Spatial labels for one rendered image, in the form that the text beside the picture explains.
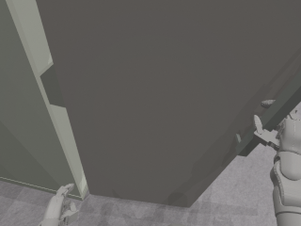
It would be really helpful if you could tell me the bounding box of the handle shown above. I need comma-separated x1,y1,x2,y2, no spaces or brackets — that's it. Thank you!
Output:
235,71,301,157

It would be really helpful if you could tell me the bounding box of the robot right hand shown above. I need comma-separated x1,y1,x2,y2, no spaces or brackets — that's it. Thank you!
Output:
252,100,301,155

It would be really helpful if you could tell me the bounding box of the fridge door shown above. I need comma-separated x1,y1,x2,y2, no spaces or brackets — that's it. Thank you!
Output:
36,0,301,208

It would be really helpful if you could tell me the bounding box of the robot right forearm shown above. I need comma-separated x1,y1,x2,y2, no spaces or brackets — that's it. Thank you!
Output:
270,152,301,226

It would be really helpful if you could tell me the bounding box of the robot left hand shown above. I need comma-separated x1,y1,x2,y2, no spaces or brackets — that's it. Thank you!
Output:
42,183,79,226

